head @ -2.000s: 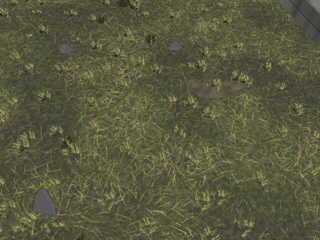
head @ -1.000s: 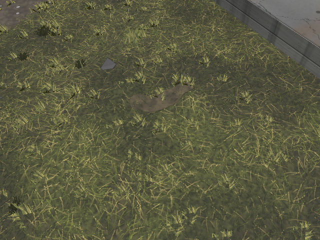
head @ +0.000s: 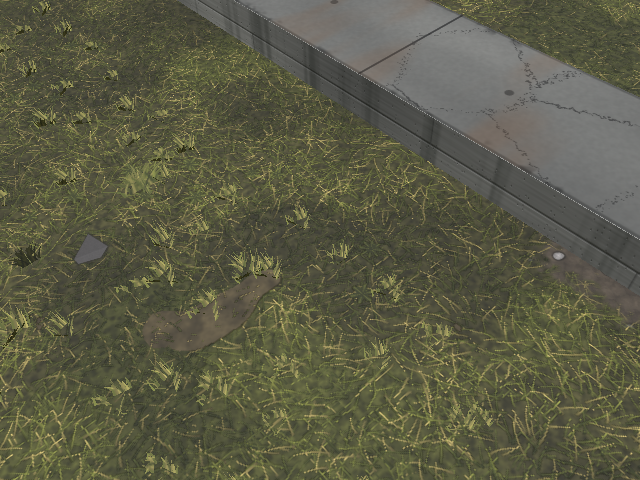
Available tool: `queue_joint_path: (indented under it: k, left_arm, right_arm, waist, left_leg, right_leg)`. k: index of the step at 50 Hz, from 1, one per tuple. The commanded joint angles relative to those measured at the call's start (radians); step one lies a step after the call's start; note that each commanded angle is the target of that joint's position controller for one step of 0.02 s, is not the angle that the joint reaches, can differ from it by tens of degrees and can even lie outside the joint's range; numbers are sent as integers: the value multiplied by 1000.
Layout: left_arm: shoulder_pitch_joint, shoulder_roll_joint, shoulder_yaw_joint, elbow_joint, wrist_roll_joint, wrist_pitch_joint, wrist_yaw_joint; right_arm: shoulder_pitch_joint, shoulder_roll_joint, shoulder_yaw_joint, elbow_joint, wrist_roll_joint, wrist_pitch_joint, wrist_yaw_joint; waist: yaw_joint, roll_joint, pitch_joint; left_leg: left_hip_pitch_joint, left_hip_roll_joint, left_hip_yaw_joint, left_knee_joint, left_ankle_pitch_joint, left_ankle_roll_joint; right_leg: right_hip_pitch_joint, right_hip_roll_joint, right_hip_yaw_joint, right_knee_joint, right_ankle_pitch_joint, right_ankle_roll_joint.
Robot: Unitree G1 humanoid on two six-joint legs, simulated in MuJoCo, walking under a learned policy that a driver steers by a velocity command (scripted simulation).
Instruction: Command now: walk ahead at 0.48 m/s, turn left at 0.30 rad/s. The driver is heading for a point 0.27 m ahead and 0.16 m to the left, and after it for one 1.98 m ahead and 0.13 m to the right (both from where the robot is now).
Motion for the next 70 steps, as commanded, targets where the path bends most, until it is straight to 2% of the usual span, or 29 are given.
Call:
queue_joint_path:
  k: [1,8,11,13,14,15,16,17,19,21,26,30,35,36,38,39,45,48,51,52,54,57,62,63,64,65,66,68,70]
  left_arm:
    - [-58,134,34,-49,1,-26,11]
    - [27,176,41,20,-18,0,31]
    - [1,214,48,14,-18,36,53]
    - [-28,230,50,-5,-20,52,68]
    - [-37,215,41,-28,-20,44,70]
    - [104,68,-1,-58,42,23,48]
    - [115,144,-5,-52,13,-1,27]
    - [-23,204,13,-79,-26,-4,23]
    - [-99,179,8,-102,-11,10,43]
    - [-68,186,15,-105,-2,43,52]
    - [-73,134,2,-102,10,69,72]
    - [-117,119,-5,-96,-5,81,63]
    - [-152,108,-5,-108,-7,63,41]
    - [-161,124,-1,-116,2,58,40]
    - [-205,252,27,-148,8,64,47]
    - [-194,207,23,-138,-1,72,43]
    - [-163,190,35,-172,-18,86,43]
    - [-178,166,37,-210,-26,101,49]
    - [-168,151,40,-229,-15,109,36]
    - [-182,173,53,-232,-18,112,32]
    - [-170,141,48,-219,-32,126,30]
    - [-208,95,27,-234,-35,131,17]
    - [-141,132,51,-225,-35,139,-4]
    - [-106,164,66,-220,-29,139,7]
    - [-72,285,96,-240,-27,135,25]
    - [-69,341,96,-260,14,117,18]
    - [-56,288,83,-254,24,97,9]
    - [-149,236,67,-240,-6,86,19]
    - [-203,214,53,-246,-21,97,33]
  right_arm:
    - [-13,-32,-7,-63,-4,-4,3]
    - [-239,1,15,-161,-3,-15,51]
    - [-208,-37,-3,-189,-17,-16,70]
    - [25,-115,-45,-143,-17,-14,62]
    - [145,-176,-69,-126,-20,-9,41]
    - [120,-276,-76,-141,-31,2,19]
    - [146,-240,-64,-182,-42,-1,20]
    - [95,-192,-57,-193,-39,4,22]
    - [-19,-128,-38,-199,-5,12,14]
    - [-71,-130,-38,-208,-28,21,9]
    - [-75,-162,-50,-186,-25,37,-15]
    - [-96,-104,-22,-173,-32,59,-30]
    - [-86,-53,12,-119,-53,45,-4]
    - [-49,-46,16,-103,-50,39,-3]
    - [70,-68,5,-93,-62,29,-12]
    - [23,-65,6,-100,-64,33,-21]
    - [-52,-47,-16,-130,-43,70,-32]
    - [-34,-67,-35,-124,-42,68,-27]
    - [-40,-106,-47,-138,-48,59,-37]
    - [-29,-101,-42,-146,-48,52,-44]
    - [-84,-114,-47,-149,-32,46,-51]
    - [-94,-138,-58,-137,-29,68,-52]
    - [-77,-151,-65,-113,7,72,-44]
    - [-24,-120,-58,-91,3,63,-37]
    - [-15,-69,-43,-115,-45,58,-33]
    - [-101,-59,-33,-167,-60,53,-37]
    - [-146,-107,-46,-164,-41,55,-40]
    - [-131,-108,-52,-134,-31,64,-53]
    - [-112,-113,-57,-121,-41,71,-58]
  waist:
    - [-23,-110,51]
    - [55,-78,111]
    - [8,-130,44]
    - [-112,-151,-98]
    - [-182,-80,-174]
    - [-42,224,-298]
    - [-101,119,-557]
    - [-136,6,-456]
    - [-62,-106,-185]
    - [1,-54,-117]
    - [10,-1,-160]
    - [-17,48,-176]
    - [-24,78,-104]
    - [-27,54,-85]
    - [-126,-171,-88]
    - [-99,-239,-82]
    - [-50,-221,-67]
    - [-37,-77,-79]
    - [-37,154,-73]
    - [-52,84,-68]
    - [-22,13,-41]
    - [-49,75,-54]
    - [-19,104,-102]
    - [-12,33,-107]
    - [-22,-226,-111]
    - [8,-360,-160]
    - [54,-216,-189]
    - [-10,-129,-99]
    - [-41,-158,-92]
  left_leg:
    - [-69,4,-57,-134,155,-8]
    - [-59,-24,61,-445,244,43]
    - [58,-110,158,-476,108,79]
    - [367,-182,168,-529,130,126]
    - [633,-111,45,-589,349,178]
    - [1025,177,-340,-443,897,338]
    - [1131,306,-657,-551,750,478]
    - [1027,239,-517,-603,684,416]
    - [704,144,-350,-670,568,333]
    - [478,97,-298,-735,528,316]
    - [374,36,-222,-708,587,283]
    - [364,22,-183,-711,294,228]
    - [350,44,-182,-656,137,195]
    - [362,16,-174,-633,98,151]
    - [339,-131,-45,-509,-134,51]
    - [381,-150,17,-484,-151,10]
    - [414,-134,40,-483,-121,30]
    - [469,-49,-34,-582,-41,76]
    - [563,290,-330,-706,326,286]
    - [576,334,-347,-705,449,330]
    - [592,270,-212,-688,448,268]
    - [574,176,-30,-674,473,211]
    - [541,171,75,-556,331,138]
    - [456,129,134,-447,208,73]
    - [186,26,217,-163,-193,-31]
    - [-6,-102,96,68,-562,-80]
    - [-14,-79,-6,173,-538,-79]
    - [-17,-50,-20,133,-363,-67]
    - [56,-64,-13,102,-262,-80]
  right_leg:
    - [-5,-265,97,-157,307,-130]
    - [153,-304,-27,-133,397,-87]
    - [221,-297,-72,71,916,-46]
    - [151,-259,-89,390,1033,-5]
    - [-46,-201,-93,667,761,46]
    - [-456,-21,-52,1055,-428,114]
    - [-545,25,195,1248,-512,119]
    - [-576,-37,230,1219,-404,102]
    - [-595,-99,185,1068,-284,108]
    - [-471,-112,183,978,-237,121]
    - [-416,-77,160,753,-124,169]
    - [-348,-103,150,601,18,165]
    - [-159,-91,117,282,54,97]
    - [-126,-97,135,184,162,74]
    - [-100,-231,309,190,432,-29]
    - [-172,-249,376,139,274,-76]
    - [-226,-197,429,167,174,-62]
    - [-297,-102,334,297,133,-7]
    - [-493,-25,154,674,-343,80]
    - [-542,-47,172,846,-417,93]
    - [-576,-92,187,849,-348,108]
    - [-456,-91,88,666,-242,122]
    - [-181,-21,-14,244,-6,64]
    - [-55,-20,38,147,131,28]
    - [131,-245,371,115,507,-64]
    - [118,-467,669,110,717,-296]
    - [97,-439,621,85,603,-318]
    - [15,-312,469,87,405,-199]
    - [-61,-255,418,83,406,-164]
Velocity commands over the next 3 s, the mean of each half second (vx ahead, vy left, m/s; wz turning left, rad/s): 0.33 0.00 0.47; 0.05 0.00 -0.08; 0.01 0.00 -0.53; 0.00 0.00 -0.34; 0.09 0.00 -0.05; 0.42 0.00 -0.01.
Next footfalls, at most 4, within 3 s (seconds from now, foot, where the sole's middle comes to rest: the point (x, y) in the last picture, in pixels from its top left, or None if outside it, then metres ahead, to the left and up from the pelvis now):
0.28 left None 0.33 0.13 -0.78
0.72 right None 0.43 -0.08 -0.78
1.26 right None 0.38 -0.13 -0.78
1.74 left None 0.40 0.09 -0.78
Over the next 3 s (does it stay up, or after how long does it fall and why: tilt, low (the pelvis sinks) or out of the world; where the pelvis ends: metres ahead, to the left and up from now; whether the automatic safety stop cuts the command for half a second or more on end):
stays up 0.56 -0.11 -0.03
